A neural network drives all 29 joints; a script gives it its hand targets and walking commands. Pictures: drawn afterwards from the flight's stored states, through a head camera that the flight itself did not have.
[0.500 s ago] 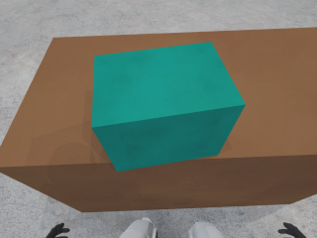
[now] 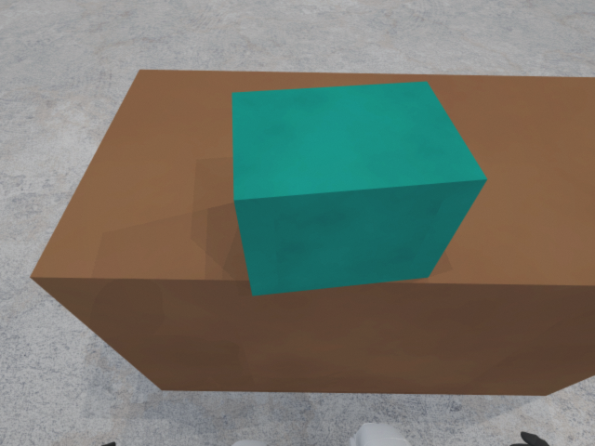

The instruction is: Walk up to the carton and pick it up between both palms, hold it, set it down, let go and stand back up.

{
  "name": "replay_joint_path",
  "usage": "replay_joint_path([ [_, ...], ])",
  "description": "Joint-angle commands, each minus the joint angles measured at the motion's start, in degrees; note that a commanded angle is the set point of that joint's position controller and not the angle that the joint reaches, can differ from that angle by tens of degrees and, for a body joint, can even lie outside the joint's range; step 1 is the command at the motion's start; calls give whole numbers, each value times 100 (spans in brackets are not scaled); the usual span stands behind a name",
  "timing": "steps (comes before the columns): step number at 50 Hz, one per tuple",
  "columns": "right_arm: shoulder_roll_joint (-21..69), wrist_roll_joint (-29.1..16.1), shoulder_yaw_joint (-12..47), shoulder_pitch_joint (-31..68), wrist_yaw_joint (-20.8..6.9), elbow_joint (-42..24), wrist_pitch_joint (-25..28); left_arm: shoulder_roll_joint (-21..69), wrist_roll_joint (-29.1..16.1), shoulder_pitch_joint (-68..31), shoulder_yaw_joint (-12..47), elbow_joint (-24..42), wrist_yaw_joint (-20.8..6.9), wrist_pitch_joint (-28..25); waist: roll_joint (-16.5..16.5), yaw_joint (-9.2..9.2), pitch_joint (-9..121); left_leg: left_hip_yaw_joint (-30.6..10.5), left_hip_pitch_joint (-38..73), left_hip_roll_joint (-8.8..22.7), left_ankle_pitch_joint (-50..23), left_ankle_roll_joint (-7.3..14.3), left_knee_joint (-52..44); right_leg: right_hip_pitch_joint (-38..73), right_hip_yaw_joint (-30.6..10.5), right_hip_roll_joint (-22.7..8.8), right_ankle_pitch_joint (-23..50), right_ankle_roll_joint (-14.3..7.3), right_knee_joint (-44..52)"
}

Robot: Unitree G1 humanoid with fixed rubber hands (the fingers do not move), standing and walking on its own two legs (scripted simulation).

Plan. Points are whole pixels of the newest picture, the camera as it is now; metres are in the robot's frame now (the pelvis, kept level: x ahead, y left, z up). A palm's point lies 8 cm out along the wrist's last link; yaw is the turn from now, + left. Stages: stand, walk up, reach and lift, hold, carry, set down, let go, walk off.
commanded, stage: walk up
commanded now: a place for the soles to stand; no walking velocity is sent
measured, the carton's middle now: (337, 191) +0.44 -0.04 +0.08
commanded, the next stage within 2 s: reach and lift in 1.28 s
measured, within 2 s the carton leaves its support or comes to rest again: neither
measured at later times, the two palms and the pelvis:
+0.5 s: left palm out of the picture +0.12 +0.29 -0.08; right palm out of the picture +0.10 -0.32 -0.09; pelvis +0.01 -0.01 +0.01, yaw +0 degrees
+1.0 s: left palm out of the picture +0.10 +0.29 -0.08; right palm out of the picture +0.08 -0.32 -0.09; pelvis -0.01 -0.01 +0.01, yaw +0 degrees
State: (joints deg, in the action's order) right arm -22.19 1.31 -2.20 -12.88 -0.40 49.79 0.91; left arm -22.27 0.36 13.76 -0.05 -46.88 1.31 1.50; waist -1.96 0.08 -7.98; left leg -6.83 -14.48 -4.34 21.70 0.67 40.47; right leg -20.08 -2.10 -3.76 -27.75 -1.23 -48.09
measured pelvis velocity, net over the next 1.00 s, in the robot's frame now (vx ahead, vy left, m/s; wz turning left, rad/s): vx -0.01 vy -0.01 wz -0.01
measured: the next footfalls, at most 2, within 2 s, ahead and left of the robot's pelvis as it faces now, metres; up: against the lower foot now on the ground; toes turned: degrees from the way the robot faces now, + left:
none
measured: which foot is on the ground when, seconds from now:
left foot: down 0.00-1.00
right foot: down 0.00-1.00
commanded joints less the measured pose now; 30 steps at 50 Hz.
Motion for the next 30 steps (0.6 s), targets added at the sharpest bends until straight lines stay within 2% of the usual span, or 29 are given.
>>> replay_joint_path([
  [1,-1306,-37,-309,416,123,-371,156,-1010,-7,202,-547,-24,-37,-269,922,-237,623,-1286,-569,1223,-1625,823,-1231,999,293,275,782,-152,1560],
  [2,-1230,-50,-274,526,124,-361,145,-1034,33,105,-546,-12,-14,-318,834,-253,667,-1130,-729,1129,-1820,689,-959,1338,121,205,1217,-182,1919],
  [3,-1118,-97,-231,529,128,-380,156,-1152,73,82,-543,24,1,-376,599,-262,872,-934,-696,1002,-1904,478,-728,1566,-251,-48,1679,-250,2078],
  [4,-995,-150,-190,476,126,-346,164,-1391,102,-120,-579,52,5,-393,137,-112,911,-634,-709,675,-1412,280,-578,1399,-850,-495,1830,-370,2232],
  [5,-969,-170,-207,252,131,-192,153,-1518,42,-428,-570,115,-33,-405,48,97,943,-272,-264,429,-917,171,-737,929,-1071,-750,1618,-558,2197],
  [6,-1080,-144,-229,115,139,-59,149,-1431,13,-591,-539,118,-66,-387,-5,129,953,-374,101,515,-773,199,-995,695,-864,-635,1465,-528,1951],
  [8,-1284,-88,-222,412,132,-72,209,-1092,-7,-537,-456,117,-100,-337,395,-15,1001,-949,89,850,-1042,379,-1294,781,-208,-64,1630,-214,1507],
  [9,-1374,-73,-227,459,118,-124,223,-1042,-12,-409,-430,55,-96,-321,493,-104,969,-1203,-104,1008,-1043,463,-1455,879,-62,65,1276,-139,1453],
  [10,-1369,-81,-213,475,123,-111,232,-1080,11,-480,-426,22,-100,-320,276,-104,957,-1264,-164,1093,-1149,543,-1456,928,-84,38,1257,-145,1520],
  [11,-1364,-109,-181,504,112,-115,245,-1066,-2,-441,-419,-5,-102,-322,350,-165,911,-1245,-314,1091,-1150,509,-1441,1063,-195,-10,1275,-162,1646],
  [12,-1277,-114,-166,565,110,-129,245,-1108,6,-410,-423,-13,-99,-354,350,-155,912,-1035,-343,977,-1415,422,-1359,1158,-241,-118,1585,-211,1756],
  [13,-1237,-115,-165,531,115,-114,243,-1172,16,-471,-424,-34,-108,-361,213,-125,958,-863,-299,856,-1568,356,-1276,1201,-324,-175,1948,-235,1813],
  [14,-1182,-113,-152,500,107,-90,240,-1154,9,-475,-424,3,-105,-381,233,-109,970,-686,-287,786,-1537,296,-1250,1216,-393,-262,2035,-277,1822],
  [17,-1204,-106,-163,442,105,-69,233,-1184,-21,-533,-416,35,-103,-369,91,-95,1140,-548,-52,739,-1675,283,-1133,1185,-340,-274,2226,-285,1777],
  [21,-1231,-98,-160,481,102,-49,238,-1140,-20,-669,-378,9,-105,-341,270,-74,1158,-620,53,824,-1874,299,-1237,1115,-260,-199,2115,-234,1775],
  [22,-1200,-54,-191,547,72,-93,137,-1230,-60,-695,-445,50,-49,-390,505,-93,991,-500,-66,738,-2230,315,-1088,1007,-295,-317,2392,-252,1734],
  [23,-1237,-69,-199,476,65,-100,93,-1309,-56,-670,-451,68,-40,-398,335,-73,1083,-459,-51,725,-2225,325,-1001,1027,-327,-374,2422,-275,1719],
  [24,-1226,-53,-197,477,59,-93,73,-1289,-49,-687,-454,53,-28,-406,319,-83,1017,-421,-46,709,-2273,311,-987,1020,-308,-376,2528,-257,1791],
  [25,-1195,-57,-206,442,50,-121,53,-1303,-47,-686,-450,45,-28,-405,210,-49,1057,-376,18,693,-2144,331,-951,932,-420,-413,2391,-312,1833],
  [26,-1224,-60,-214,422,43,-138,50,-1316,-50,-683,-457,51,-24,-392,379,-52,1170,-420,85,708,-2149,332,-976,937,-353,-380,2363,-286,1793],
  [27,-1238,-69,-211,447,30,-134,28,-1303,-30,-732,-464,18,-22,-394,226,-50,1056,-474,-45,714,-1998,346,-1015,892,-314,-329,2210,-287,1805],
  [28,-1217,-66,-212,496,18,-155,35,-1245,-32,-735,-448,74,-16,-386,370,-40,1121,-502,10,741,-1850,348,-1052,866,-327,-316,2050,-267,1843],
  [30,-1220,-53,-217,516,23,-139,18,-1301,-35,-781,-461,55,-23,-379,290,-50,943,-554,-91,749,-1698,358,-1160,834,-323,-309,1850,-263,1917],
])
